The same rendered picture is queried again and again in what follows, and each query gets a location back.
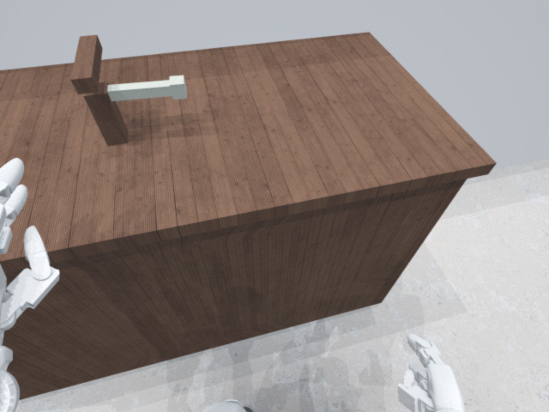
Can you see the left robot forearm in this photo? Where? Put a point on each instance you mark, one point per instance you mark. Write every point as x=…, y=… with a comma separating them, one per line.
x=9, y=388

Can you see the right robot hand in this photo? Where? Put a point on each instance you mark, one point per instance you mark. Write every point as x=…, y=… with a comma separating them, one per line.
x=438, y=386

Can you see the counter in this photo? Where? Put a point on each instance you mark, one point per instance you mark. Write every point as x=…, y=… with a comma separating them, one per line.
x=296, y=182

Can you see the left robot hand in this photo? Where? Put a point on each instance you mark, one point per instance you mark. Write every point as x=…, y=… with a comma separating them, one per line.
x=30, y=287

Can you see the tap lever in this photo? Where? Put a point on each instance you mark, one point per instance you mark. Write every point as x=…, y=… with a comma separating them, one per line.
x=174, y=87

